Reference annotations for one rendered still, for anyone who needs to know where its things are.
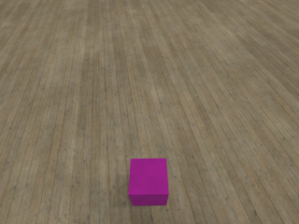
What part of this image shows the carton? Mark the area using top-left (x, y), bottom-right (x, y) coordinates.
top-left (128, 158), bottom-right (169, 206)

